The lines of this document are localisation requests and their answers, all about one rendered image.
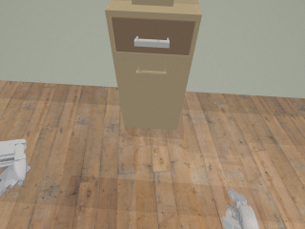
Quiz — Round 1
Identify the robot left hand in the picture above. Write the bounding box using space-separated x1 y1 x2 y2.
0 138 31 197

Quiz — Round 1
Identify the robot right hand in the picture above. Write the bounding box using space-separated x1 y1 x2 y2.
222 188 260 229

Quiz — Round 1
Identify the cabinet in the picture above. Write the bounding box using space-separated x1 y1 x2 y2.
105 0 202 131

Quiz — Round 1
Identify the drawer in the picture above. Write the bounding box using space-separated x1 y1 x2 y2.
112 16 195 55

